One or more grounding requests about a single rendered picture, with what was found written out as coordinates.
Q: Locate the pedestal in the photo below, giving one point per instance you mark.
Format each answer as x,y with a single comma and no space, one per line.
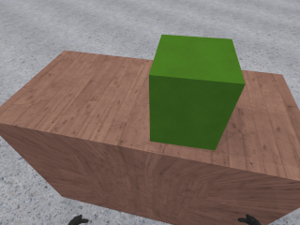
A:
83,123

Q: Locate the robot left hand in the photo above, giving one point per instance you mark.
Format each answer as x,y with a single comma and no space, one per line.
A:
78,220

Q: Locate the robot right hand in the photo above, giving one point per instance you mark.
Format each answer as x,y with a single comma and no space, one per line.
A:
250,220

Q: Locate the carton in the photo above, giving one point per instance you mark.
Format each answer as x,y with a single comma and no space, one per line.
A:
194,85

